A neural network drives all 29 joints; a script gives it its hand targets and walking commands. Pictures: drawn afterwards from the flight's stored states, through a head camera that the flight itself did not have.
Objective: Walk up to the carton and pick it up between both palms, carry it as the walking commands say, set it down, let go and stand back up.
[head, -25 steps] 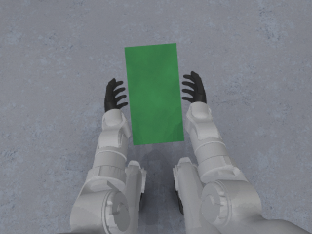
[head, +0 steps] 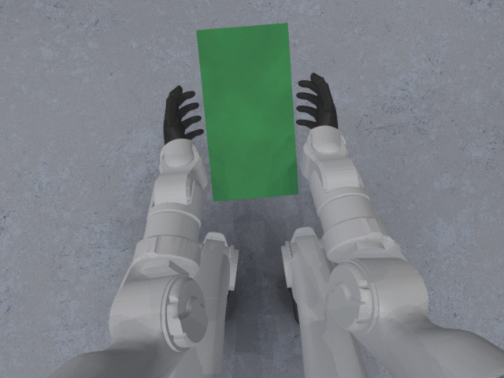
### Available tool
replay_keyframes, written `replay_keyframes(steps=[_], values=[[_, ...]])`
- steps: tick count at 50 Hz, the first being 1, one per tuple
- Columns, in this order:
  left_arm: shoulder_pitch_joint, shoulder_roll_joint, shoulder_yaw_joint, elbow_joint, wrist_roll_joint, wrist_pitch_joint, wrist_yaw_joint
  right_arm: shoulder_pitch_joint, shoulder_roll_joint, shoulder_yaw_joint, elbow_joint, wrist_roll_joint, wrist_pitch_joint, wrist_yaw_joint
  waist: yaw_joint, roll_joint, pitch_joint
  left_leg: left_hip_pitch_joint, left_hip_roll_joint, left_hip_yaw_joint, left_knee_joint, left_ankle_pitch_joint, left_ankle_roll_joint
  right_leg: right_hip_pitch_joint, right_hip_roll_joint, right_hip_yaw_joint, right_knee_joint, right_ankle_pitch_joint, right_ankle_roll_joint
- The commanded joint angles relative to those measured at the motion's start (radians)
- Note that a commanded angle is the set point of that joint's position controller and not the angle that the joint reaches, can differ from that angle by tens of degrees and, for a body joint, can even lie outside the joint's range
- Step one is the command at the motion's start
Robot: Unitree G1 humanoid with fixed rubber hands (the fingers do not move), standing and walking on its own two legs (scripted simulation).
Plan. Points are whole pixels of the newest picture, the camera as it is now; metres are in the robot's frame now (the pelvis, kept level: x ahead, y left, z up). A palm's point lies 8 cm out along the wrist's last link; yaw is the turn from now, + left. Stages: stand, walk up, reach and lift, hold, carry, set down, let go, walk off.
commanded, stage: set down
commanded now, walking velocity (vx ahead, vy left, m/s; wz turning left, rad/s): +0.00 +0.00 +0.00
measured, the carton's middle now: (248, 119) +0.51 +0.01 -0.18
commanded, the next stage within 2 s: none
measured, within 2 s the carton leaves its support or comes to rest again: neither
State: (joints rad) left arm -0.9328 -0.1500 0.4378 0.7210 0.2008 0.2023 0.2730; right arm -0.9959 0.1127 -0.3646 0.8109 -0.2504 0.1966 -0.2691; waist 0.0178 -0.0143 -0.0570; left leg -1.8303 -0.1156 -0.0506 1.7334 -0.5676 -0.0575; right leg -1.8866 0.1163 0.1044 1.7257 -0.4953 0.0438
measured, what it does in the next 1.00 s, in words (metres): lowers itself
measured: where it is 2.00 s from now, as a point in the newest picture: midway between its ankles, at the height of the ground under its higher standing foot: (258, 306)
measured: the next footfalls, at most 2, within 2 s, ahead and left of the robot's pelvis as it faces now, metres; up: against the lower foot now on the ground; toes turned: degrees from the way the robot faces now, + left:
none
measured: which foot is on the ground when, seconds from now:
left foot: down 0.00-1.00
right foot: down 0.00-1.00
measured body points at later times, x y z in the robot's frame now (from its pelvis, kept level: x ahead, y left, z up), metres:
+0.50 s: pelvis -0.01 +0.00 -0.06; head +0.30 -0.02 +0.27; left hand +0.49 +0.12 -0.17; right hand +0.50 -0.11 -0.18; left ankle +0.09 +0.13 -0.48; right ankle +0.11 -0.12 -0.48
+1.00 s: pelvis -0.01 +0.00 -0.11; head +0.34 -0.01 +0.17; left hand +0.51 +0.13 -0.26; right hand +0.53 -0.11 -0.27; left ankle +0.09 +0.13 -0.48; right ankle +0.11 -0.12 -0.48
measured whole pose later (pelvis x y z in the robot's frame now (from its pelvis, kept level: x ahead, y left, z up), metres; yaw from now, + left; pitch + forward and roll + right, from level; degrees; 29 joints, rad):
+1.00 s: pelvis -0.01 +0.00 -0.11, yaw +1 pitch +41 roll +3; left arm -1.26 -0.03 0.43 0.77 0.16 0.23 0.22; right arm -1.34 -0.06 -0.33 0.93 -0.17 0.21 -0.23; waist 0.02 -0.02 0.20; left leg -2.17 -0.14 -0.03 2.07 -0.61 -0.08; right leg -2.23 0.14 0.10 2.06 -0.53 0.07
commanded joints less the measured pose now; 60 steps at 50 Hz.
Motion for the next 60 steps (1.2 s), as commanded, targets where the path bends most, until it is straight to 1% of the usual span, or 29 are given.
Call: replay_keyframes(steps=[1,13,25,46,55,56,60], values=[[-0.721,-0.924,-0.525,-0.015,-0.092,-0.046,-0.291,-0.593,0.996,0.467,0.041,0.085,-0.029,0.267,0.027,-0.037,-1.03,0.396,-0.103,0.1,-0.152,0.252,0.016,0.631,0.097,-0.108,-0.125,0.242,-0.009],[-0.828,-0.878,-0.481,-0.005,-0.095,-0.028,-0.316,-0.702,0.973,0.439,0.062,0.091,-0.009,0.264,0.042,-0.064,-1.05,0.279,-0.101,0.122,-0.065,0.221,0.023,0.584,0.095,-0.109,-0.042,0.226,-0.006],[-0.914,-0.841,-0.464,-0.005,-0.106,-0.02,-0.33,-0.789,0.926,0.416,0.074,0.104,-0.004,0.272,0.045,-0.066,-1.06,0.225,-0.097,0.13,0.014,0.235,0.022,0.518,0.094,-0.119,0.045,0.235,-0.008],[-1.023,-0.762,-0.49,-0.019,-0.145,-0.033,-0.333,-0.918,0.797,0.421,0.081,0.164,-0.029,0.3,0.037,-0.042,-1.045,0.222,-0.085,0.122,0.153,0.318,0.011,0.398,0.086,-0.135,0.193,0.286,-0.014],[-1.069,-0.719,-0.485,-0.008,-0.16,-0.037,-0.337,-0.979,0.74,0.421,0.096,0.197,-0.038,0.312,0.035,-0.038,-1.013,0.212,-0.08,0.121,0.215,0.336,0.011,0.362,0.079,-0.139,0.255,0.299,-0.016],[-1.074,-0.714,-0.482,0.001,-0.16,-0.036,-0.339,-0.991,0.73,0.415,0.099,0.199,-0.039,0.315,0.026,-0.035,-0.99,0.208,-0.079,0.117,0.219,0.326,0.012,0.338,0.077,-0.14,0.259,0.286,-0.018],[-1.074,-0.697,-0.47,0.025,-0.151,-0.042,-0.34,-1.002,0.69,0.398,0.111,0.214,-0.051,0.328,0.023,0.004,-0.903,0.191,-0.078,0.112,0.244,0.336,0.013,0.285,0.075,-0.136,0.284,0.294,-0.027]])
